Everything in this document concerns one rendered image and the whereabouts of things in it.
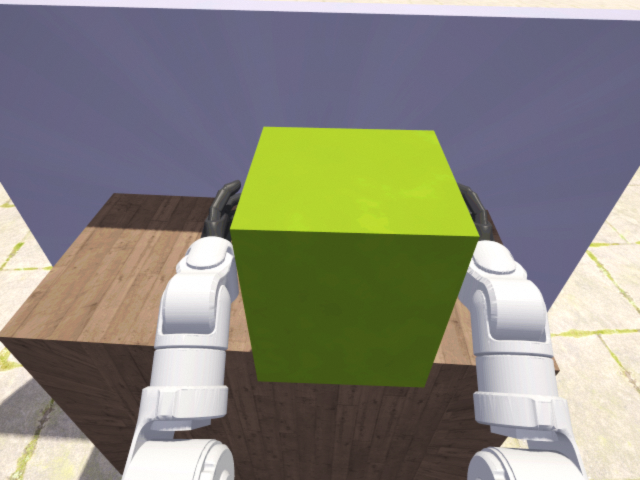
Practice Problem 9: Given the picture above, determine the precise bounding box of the robot right forearm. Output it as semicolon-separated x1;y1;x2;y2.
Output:
458;241;588;480

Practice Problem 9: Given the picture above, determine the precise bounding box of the right robot upper arm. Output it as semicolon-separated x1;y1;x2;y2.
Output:
467;447;585;480

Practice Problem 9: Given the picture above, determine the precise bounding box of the robot left forearm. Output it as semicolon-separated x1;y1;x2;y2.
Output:
121;236;239;480

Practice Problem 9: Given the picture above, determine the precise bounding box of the carton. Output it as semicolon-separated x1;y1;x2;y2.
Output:
230;127;480;387

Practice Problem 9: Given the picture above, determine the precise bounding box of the robot left hand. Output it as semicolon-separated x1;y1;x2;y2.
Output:
200;180;241;244

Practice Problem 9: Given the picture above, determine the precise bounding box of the robot right hand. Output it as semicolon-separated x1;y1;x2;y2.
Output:
456;182;495;242

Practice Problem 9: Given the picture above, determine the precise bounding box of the left robot upper arm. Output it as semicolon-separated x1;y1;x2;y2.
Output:
124;439;234;480

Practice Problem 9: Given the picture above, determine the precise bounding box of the pedestal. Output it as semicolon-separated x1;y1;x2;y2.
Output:
0;193;560;480

